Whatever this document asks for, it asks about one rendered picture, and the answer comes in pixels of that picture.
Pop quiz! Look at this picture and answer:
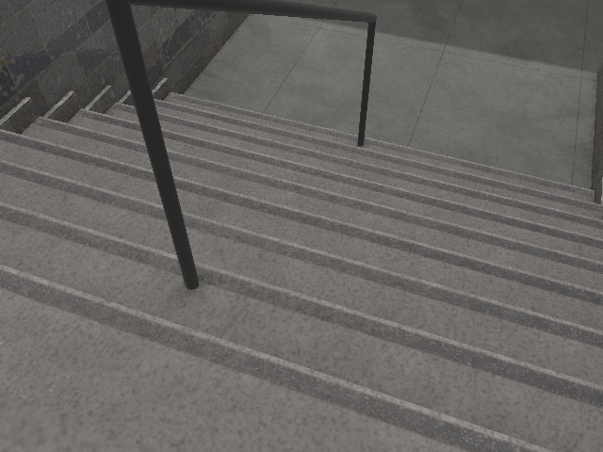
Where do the stairs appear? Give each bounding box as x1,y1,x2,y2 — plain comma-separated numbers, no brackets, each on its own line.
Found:
0,92,603,452

